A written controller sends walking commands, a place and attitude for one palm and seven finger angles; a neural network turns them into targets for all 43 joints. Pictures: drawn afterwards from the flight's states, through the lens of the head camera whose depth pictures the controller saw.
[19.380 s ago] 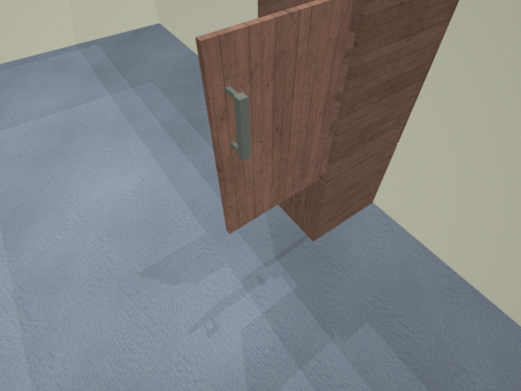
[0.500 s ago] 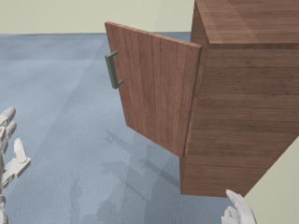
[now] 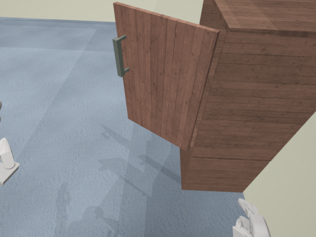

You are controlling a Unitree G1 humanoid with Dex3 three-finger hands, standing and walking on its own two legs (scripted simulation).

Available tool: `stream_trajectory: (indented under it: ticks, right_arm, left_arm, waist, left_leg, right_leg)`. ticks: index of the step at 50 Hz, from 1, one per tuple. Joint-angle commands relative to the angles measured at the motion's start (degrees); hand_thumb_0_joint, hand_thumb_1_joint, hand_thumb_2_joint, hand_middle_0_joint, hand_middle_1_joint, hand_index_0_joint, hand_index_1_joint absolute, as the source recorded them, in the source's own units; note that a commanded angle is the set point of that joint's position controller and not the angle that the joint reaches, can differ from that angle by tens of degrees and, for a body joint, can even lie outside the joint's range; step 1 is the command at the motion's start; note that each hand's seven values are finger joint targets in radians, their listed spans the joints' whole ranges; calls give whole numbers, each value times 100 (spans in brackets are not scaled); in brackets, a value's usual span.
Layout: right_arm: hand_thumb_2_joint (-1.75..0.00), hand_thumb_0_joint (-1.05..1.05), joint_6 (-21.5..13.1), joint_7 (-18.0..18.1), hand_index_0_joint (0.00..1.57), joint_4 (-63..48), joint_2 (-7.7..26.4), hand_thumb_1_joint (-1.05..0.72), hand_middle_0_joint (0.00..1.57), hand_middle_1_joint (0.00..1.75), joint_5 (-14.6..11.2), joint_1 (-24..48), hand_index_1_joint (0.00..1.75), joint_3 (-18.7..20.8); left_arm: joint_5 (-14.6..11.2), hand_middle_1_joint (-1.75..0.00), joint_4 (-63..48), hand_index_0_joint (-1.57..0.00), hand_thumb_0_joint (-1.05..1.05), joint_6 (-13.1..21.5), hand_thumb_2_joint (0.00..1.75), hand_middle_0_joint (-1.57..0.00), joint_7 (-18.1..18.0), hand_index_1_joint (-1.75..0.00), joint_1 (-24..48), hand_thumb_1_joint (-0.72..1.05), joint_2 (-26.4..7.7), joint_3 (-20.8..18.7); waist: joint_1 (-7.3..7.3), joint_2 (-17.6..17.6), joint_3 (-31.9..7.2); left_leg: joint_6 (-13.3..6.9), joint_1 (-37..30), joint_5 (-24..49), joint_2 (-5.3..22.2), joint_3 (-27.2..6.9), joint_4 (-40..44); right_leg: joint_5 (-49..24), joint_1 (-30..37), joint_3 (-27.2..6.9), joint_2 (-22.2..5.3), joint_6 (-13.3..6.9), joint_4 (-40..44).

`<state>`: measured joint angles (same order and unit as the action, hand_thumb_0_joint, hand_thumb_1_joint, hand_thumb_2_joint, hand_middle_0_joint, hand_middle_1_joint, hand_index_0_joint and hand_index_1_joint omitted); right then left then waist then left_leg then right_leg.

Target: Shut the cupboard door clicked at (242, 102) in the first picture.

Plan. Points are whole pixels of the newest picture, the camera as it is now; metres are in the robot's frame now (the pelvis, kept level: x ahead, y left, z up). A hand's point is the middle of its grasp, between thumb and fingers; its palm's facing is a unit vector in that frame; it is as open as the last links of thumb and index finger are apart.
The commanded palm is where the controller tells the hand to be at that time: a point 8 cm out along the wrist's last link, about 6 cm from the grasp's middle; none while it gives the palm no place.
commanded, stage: step back with the hand held close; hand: left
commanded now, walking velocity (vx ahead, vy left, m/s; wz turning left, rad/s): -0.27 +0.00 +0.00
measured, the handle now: (122, 56) +0.73 +0.19 +0.08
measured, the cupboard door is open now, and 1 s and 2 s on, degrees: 58 58 58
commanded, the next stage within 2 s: stop stepping back and stand still in 0.82 s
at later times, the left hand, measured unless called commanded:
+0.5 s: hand out of the picture +0.12 +0.28 +0.18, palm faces +0.52 -0.70 -0.49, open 7.4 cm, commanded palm +0.05 +0.30 +0.19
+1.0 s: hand out of the picture +0.02 +0.29 +0.18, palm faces +0.48 -0.78 -0.39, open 7.4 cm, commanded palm -0.03 +0.31 +0.19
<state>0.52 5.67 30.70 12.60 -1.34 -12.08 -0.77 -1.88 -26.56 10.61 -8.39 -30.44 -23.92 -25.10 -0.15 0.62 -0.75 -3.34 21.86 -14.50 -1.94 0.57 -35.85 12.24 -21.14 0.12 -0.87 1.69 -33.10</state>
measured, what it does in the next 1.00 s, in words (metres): walks backwards: right foot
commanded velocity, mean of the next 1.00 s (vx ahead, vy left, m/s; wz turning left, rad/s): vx -0.33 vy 0.00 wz -0.06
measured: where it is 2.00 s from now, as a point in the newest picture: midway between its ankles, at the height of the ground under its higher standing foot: outside the picture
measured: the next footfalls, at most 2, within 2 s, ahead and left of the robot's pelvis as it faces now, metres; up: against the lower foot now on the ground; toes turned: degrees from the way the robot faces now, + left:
right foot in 1.00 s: -0.22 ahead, -0.14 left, +0.00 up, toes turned +1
left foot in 1.46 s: -0.14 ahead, +0.17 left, +0.00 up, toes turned -2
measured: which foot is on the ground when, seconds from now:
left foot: down 0.00-1.00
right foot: down 0.00-0.76, up 0.78-0.98, down 1.00-1.00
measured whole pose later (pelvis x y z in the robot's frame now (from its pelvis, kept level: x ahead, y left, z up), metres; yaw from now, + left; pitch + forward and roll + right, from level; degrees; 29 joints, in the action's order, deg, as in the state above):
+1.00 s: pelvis -0.17 +0.01 +0.00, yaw +1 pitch +4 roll -4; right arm -6.6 3.1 35.3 8.6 0.7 -9.3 -1.4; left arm -4.6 -32.3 14.1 -9.0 -31.3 -25.6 -26.1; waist -2.3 -1.4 -3.3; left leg -1.6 31.5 0.8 4.1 5.7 -23.8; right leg 27.1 -7.3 0.6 2.8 -2.8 -26.4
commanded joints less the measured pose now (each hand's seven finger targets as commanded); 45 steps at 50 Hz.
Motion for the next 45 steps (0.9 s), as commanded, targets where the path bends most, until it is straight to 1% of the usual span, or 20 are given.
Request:
stream_trajectory:
  ticks: [1, 5, 8, 10, 13, 17, 19, 21, 23, 25, 27, 30, 32, 33, 35, 36, 38, 39, 42, 45]
  right_arm:
    - [-90, 0, -426, 74, 20, -822, 940, -90, 20, 30, 85, 499, 30, 394]
    - [-90, 0, -529, 47, 20, -758, 864, -90, 20, 30, 101, 373, 30, 393]
    - [-90, 0, -580, -20, 20, -652, 762, -90, 20, 30, 124, 343, 30, 375]
    - [-90, 0, -569, -64, 20, -555, 714, -90, 20, 30, 146, 330, 30, 344]
    - [-90, 0, -558, -45, 20, -551, 745, -90, 20, 30, 125, 376, 30, 344]
    - [-90, 0, -697, 50, 20, -627, 877, -90, 20, 30, 116, 460, 30, 394]
    - [-90, 0, -781, 37, 20, -599, 872, -90, 20, 30, 105, 465, 30, 469]
    - [-90, 0, -841, 29, 20, -640, 976, -90, 20, 30, 132, 520, 30, 514]
    - [-90, 0, -905, -15, 20, -510, 827, -90, 20, 30, 144, 479, 30, 437]
    - [-90, 0, -960, -36, 20, -384, 738, -90, 20, 30, 122, 410, 30, 409]
    - [-90, 0, -954, -45, 20, -350, 659, -90, 20, 30, 89, 430, 30, 439]
    - [-90, 0, -825, -54, 20, -297, 519, -90, 20, 30, 137, 515, 30, 385]
    - [-90, 0, -694, -34, 20, -223, 443, -90, 20, 30, 183, 513, 30, 365]
    - [-90, 0, -646, -28, 20, -250, 450, -90, 20, 30, 170, 520, 30, 347]
    - [-90, 0, -625, 17, 20, -314, 595, -90, 20, 30, 149, 552, 30, 352]
    - [-90, 0, -650, 67, 20, -360, 667, -90, 20, 30, 133, 662, 30, 398]
    - [-90, 0, -796, 70, 20, -466, 857, -90, 20, 30, 114, 700, 30, 466]
    - [-90, 0, -842, 61, 20, -433, 805, -90, 20, 30, 171, 648, 30, 495]
    - [-90, 0, -922, -105, 20, -411, 655, -90, 20, 30, 163, 683, 30, 497]
    - [-90, 0, -981, -200, 20, -247, 586, -90, 20, 30, 169, 619, 30, 407]
  left_arm:
    - [126, -30, -1273, -20, 0, 467, 90, -20, -143, -30, 554, 90, -1126, -860]
    - [149, -30, -1195, -20, 0, 530, 90, -20, -179, -30, 695, 90, -992, -735]
    - [86, -30, -1298, -20, 0, 567, 90, -20, -222, -30, 684, 90, -1047, -672]
    - [36, -30, -1297, -20, 0, 583, 90, -20, -281, -30, 535, 90, -1099, -677]
    - [22, -30, -1443, -20, 0, 658, 90, -20, -346, -30, 368, 90, -1183, -779]
    - [119, -30, -1396, -20, 0, 772, 90, -20, -331, -30, 218, 90, -1155, -1043]
    - [104, -30, -1303, -20, 0, 799, 90, -20, -246, -30, 133, 90, -1166, -1083]
    - [179, -30, -973, -20, 0, 821, 90, -20, -169, -30, 11, 90, -1157, -1175]
    - [39, -30, -1172, -20, 0, 882, 90, -20, -110, -30, 70, 90, -1053, -978]
    - [-74, -30, -1319, -20, 0, 922, 90, -20, -122, -30, 106, 90, -1060, -827]
    - [-79, -30, -1574, -20, 0, 875, 90, -20, -149, -30, 234, 90, -1200, -760]
    - [-48, -30, -1539, -20, 0, 794, 90, -20, -247, -30, 441, 90, -1348, -716]
    - [-18, -30, -1401, -20, 0, 705, 90, -20, -297, -30, 415, 90, -1366, -742]
    - [-20, -30, -1353, -20, 0, 677, 90, -20, -291, -30, 493, 90, -1325, -710]
    - [-23, -30, -1323, -20, 0, 704, 90, -20, -269, -30, 608, 90, -1285, -698]
    - [0, -30, -1335, -20, 0, 744, 90, -20, -268, -30, 656, 90, -1343, -774]
    - [22, -30, -1302, -20, 0, 857, 90, -20, -173, -30, 505, 90, -1149, -927]
    - [8, -30, -1325, -20, 0, 846, 90, -20, -126, -30, 472, 90, -1199, -1016]
    - [-144, -30, -1493, -20, 0, 742, 90, -20, -62, -30, 155, 90, -935, -670]
    - [-287, -30, -1685, -20, 0, 664, 90, -20, -81, -30, 195, 90, -869, -410]
  waist:
    - [29, 738, -374]
    - [60, 286, -258]
    - [96, -285, -219]
    - [119, -450, -275]
    - [137, -44, -416]
    - [38, 1305, -539]
    - [13, 1069, -693]
    - [-1, 1140, -293]
    - [55, 706, -298]
    - [101, 374, -810]
    - [119, -100, -1156]
    - [153, -587, -707]
    - [188, -761, -586]
    - [206, -778, -459]
    - [212, -27, -135]
    - [184, 533, -110]
    - [65, 1887, -566]
    - [47, 1808, -696]
    - [-38, 1144, -970]
    - [10, 1544, -1059]
  left_leg:
    - [-330, 2570, -2537, 1018, -1102, 1915]
    - [-243, 2548, -2622, 741, -825, 1221]
    - [54, 1326, -1822, 369, -564, 265]
    - [149, 726, -1383, 301, -469, -3]
    - [72, 721, -1447, 474, -641, 596]
    - [-386, 2776, -2680, 1477, -1674, 2328]
    - [-425, 2718, -2484, 1624, -1570, 2123]
    - [-482, 3330, -3117, 1621, -1515, 2122]
    - [-257, 2211, -1974, 1351, -1195, 1687]
    - [18, 778, -731, 982, -646, 1096]
    - [217, 28, -559, 679, -252, 452]
    - [450, -495, -587, 295, 27, -503]
    - [465, -694, -324, 258, -56, -745]
    - [436, -725, -264, 271, -100, -572]
    - [273, -371, -357, 560, -490, 638]
    - [169, 38, -642, 869, -784, 1303]
    - [-314, 1980, -3357, 2061, -2055, 3174]
    - [-414, 2136, -3240, 2310, -2178, 3298]
    - [-200, 722, -1721, 1950, -1312, 2703]
    - [225, -129, -1351, 1750, -768, 2748]
  right_leg:
    - [-432, 2394, -298, 76, -99, -639]
    - [160, 1934, -775, -202, -235, -172]
    - [1206, 464, -1444, -819, -587, 925]
    - [1411, -119, -1440, -1031, -695, 1263]
    - [1289, 5, -896, -678, -488, 979]
    - [16, 2159, -85, 373, -79, -1204]
    - [-126, 2355, -193, 477, -62, -1317]
    - [129, 2534, -324, 560, -70, -1230]
    - [-451, 1685, -523, 337, -201, -589]
    - [-931, 875, -922, -21, -321, 43]
    - [-740, 320, -1389, -442, -414, 553]
    - [392, -889, -1949, -1135, -747, 1540]
    - [112, -1194, -1773, -1283, -853, 1606]
    - [189, -1278, -1555, -1141, -752, 1528]
    - [651, -1107, -981, -422, -435, 1157]
    - [638, -632, -664, -7, -280, 766]
    - [880, 1573, -10, 838, -22, -1495]
    - [994, 1796, -73, 820, -38, -2166]
    - [1665, 955, 56, 685, -184, -1776]
    - [1928, 873, 336, 607, -278, -277]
